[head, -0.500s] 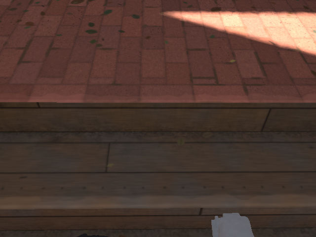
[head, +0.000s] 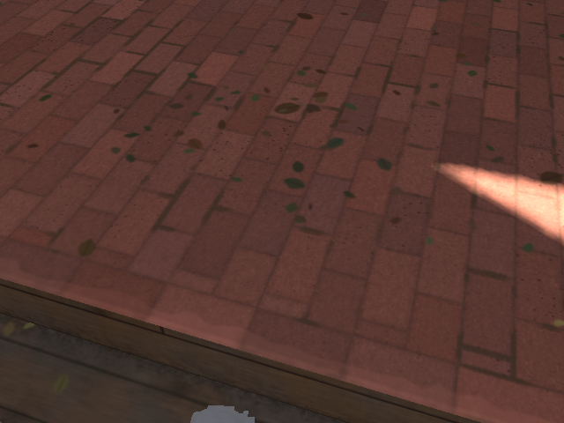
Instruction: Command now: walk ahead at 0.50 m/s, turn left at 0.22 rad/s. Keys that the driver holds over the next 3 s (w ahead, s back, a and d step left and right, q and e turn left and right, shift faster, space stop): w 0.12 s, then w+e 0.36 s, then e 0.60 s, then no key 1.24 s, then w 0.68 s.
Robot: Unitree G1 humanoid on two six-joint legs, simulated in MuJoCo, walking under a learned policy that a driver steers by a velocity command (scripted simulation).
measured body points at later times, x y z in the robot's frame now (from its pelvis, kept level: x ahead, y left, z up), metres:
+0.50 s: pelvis +0.32 +0.05 +0.15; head +0.32 +0.05 +0.60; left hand +0.46 +0.27 +0.02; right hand +0.24 -0.18 +0.00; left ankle +0.31 +0.15 -0.56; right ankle +0.34 -0.08 -0.30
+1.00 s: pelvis +0.53 -0.02 +0.29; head +0.54 -0.01 +0.74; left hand +0.70 +0.18 +0.16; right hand +0.62 -0.32 +0.21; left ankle +0.59 +0.15 -0.28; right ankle +0.59 -0.11 -0.40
